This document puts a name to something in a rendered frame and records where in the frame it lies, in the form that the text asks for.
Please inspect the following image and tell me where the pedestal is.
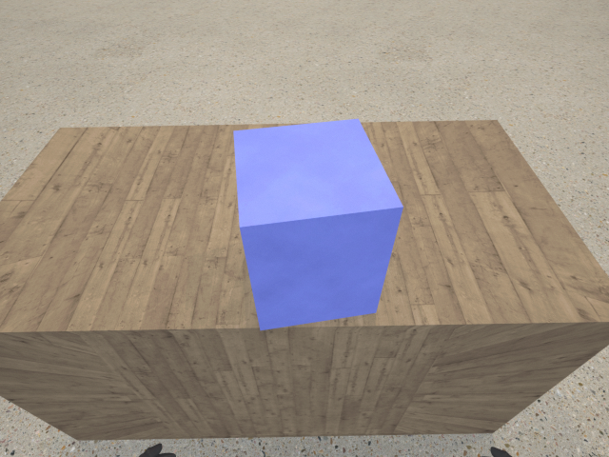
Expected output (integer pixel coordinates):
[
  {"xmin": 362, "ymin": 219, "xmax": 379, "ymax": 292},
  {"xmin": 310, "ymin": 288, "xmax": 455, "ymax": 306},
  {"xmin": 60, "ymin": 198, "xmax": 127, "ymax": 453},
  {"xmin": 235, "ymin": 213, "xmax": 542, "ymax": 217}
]
[{"xmin": 0, "ymin": 120, "xmax": 609, "ymax": 441}]

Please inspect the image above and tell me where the carton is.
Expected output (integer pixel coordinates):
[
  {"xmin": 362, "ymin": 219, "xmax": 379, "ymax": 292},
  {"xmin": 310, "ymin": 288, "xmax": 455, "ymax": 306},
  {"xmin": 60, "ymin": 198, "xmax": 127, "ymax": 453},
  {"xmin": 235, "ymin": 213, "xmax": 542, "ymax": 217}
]
[{"xmin": 233, "ymin": 119, "xmax": 403, "ymax": 330}]

